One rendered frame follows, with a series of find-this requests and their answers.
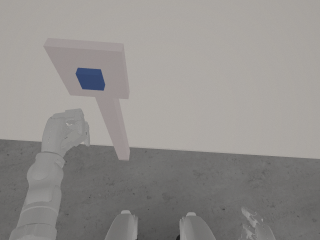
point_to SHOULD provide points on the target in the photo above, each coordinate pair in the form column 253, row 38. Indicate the robot left shin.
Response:
column 125, row 212

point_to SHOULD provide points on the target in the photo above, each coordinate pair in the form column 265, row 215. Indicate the robot left hand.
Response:
column 58, row 137

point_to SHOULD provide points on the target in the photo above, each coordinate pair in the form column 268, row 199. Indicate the left robot forearm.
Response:
column 40, row 210

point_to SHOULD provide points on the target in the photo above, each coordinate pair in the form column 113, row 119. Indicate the robot right hand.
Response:
column 261, row 232

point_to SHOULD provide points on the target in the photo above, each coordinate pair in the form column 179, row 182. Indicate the button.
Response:
column 90, row 79

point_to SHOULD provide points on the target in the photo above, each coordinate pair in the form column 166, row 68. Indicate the left robot thigh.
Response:
column 124, row 227

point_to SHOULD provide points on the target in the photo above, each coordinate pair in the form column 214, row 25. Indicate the panel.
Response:
column 67, row 55

